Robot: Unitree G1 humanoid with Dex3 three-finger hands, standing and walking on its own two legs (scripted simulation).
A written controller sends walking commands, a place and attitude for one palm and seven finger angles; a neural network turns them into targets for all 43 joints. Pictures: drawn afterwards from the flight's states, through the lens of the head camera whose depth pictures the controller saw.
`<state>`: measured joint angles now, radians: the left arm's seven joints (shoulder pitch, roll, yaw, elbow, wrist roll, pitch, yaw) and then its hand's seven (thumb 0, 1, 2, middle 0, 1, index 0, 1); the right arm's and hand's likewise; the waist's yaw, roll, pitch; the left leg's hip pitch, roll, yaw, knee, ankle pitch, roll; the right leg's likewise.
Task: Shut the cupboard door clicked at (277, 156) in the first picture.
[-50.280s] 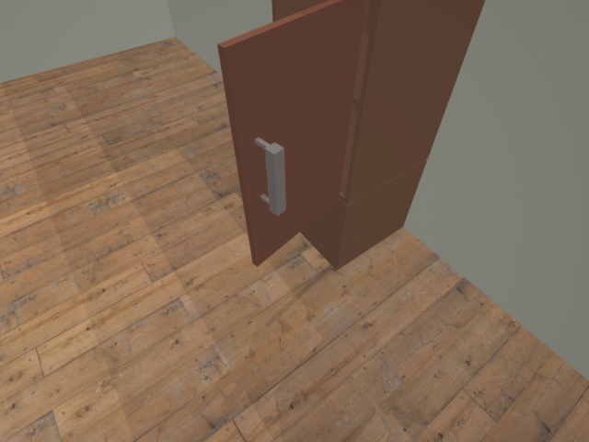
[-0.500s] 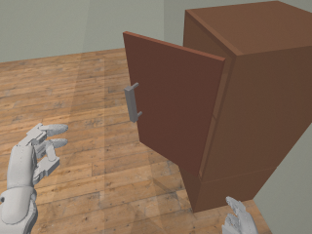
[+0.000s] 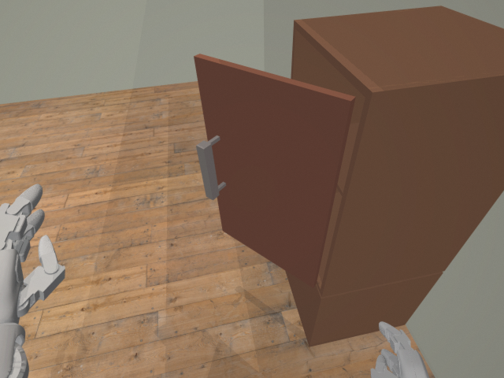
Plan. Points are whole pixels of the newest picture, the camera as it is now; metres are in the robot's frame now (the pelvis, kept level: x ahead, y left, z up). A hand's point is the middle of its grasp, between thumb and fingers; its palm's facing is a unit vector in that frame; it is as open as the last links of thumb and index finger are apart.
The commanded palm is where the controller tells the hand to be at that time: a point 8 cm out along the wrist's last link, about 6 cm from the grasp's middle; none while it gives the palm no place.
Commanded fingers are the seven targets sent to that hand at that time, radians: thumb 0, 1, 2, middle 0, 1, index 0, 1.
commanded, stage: draw the hand back to the body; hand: left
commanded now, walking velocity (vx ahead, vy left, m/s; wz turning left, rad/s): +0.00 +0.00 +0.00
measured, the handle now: (214, 167) +0.62 +0.19 -0.03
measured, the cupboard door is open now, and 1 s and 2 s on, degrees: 41 41 41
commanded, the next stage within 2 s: step back with the hand held close in 0.02 s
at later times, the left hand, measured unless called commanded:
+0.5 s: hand (29, 275) +0.18 +0.30 +0.16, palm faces +0.38 -0.77 -0.51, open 7.4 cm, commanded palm +0.12 +0.33 +0.17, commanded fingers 0.00 0.90 0.90 -0.20 -0.30 -0.20 -0.30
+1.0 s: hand out of the picture +0.05 +0.28 +0.17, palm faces +0.53 -0.74 -0.42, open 7.4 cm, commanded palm +0.00 +0.32 +0.17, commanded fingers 0.00 0.90 0.90 -0.20 -0.30 -0.20 -0.30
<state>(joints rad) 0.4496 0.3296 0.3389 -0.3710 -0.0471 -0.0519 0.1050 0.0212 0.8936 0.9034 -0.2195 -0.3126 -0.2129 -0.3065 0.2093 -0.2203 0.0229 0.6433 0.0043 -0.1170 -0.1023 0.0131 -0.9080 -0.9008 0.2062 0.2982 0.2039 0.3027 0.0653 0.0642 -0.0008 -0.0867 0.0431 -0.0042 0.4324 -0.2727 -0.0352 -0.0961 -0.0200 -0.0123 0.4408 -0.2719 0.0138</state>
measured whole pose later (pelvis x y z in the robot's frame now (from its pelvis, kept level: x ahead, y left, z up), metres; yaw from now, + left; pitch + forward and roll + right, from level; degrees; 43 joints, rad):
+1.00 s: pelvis -0.13 +0.01 -0.02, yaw +2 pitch -1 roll -1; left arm 0.50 0.37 0.43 -0.52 -0.02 -0.24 0.16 0.02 0.89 0.90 -0.21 -0.30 -0.21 -0.30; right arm 0.23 -0.23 0.00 0.62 0.00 -0.06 -0.08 0.01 -0.91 -0.90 0.21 0.30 0.21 0.30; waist 0.03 0.01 0.00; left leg -0.46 0.02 0.00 0.75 -0.38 0.00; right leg -0.40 -0.02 0.01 0.61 -0.18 0.02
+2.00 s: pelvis -0.32 +0.06 -0.01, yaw +1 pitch +0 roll +0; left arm 0.51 0.49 0.46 -0.55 -0.05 -0.19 0.16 0.01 0.89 0.90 -0.22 -0.30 -0.21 -0.30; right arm 0.31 -0.17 0.02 0.70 0.00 -0.03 -0.07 0.01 -0.91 -0.90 0.21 0.30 0.21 0.30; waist 0.03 -0.06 -0.14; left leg -0.50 0.05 0.04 1.00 -0.38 -0.02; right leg -0.24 0.05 -0.08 0.59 -0.38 -0.10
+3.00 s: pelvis -0.26 +0.10 +0.00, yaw -3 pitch +2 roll -1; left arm 0.58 0.41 0.41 -0.45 -0.05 -0.15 0.17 0.02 0.89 0.90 -0.21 -0.30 -0.21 -0.30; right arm 0.19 -0.18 0.04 0.60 0.01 -0.05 -0.07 0.01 -0.91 -0.90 0.21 0.30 0.21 0.30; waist 0.00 0.03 -0.01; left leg -0.28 0.03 0.09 0.51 -0.26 0.02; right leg -0.21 0.03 -0.06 0.46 -0.28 -0.03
